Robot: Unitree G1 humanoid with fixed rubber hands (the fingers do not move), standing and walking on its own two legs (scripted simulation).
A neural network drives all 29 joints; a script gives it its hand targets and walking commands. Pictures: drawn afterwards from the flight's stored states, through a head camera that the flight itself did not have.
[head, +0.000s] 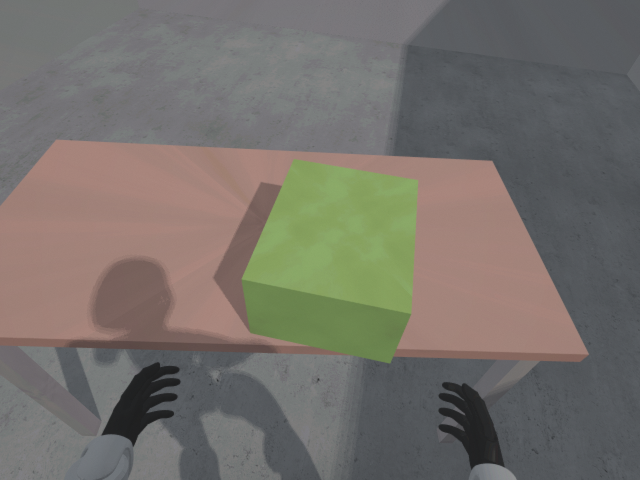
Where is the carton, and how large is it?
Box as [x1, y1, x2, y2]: [241, 159, 417, 362]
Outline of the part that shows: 294,159 241,279 250,332 380,361 390,362 411,310 417,180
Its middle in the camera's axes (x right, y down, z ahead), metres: +0.03 +0.03 +0.68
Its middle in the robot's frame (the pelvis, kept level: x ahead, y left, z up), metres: +0.49 -0.03 -0.05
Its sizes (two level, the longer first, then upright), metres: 0.295 0.239 0.153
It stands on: a table, 0.65 m high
